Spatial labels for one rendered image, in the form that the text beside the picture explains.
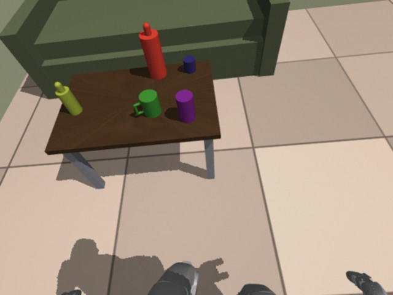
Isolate sofa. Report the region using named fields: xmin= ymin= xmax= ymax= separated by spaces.
xmin=0 ymin=0 xmax=290 ymax=99

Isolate right robot hand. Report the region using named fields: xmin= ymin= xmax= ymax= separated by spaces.
xmin=346 ymin=271 xmax=387 ymax=295

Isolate coffee table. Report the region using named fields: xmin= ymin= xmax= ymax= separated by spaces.
xmin=44 ymin=60 xmax=221 ymax=189

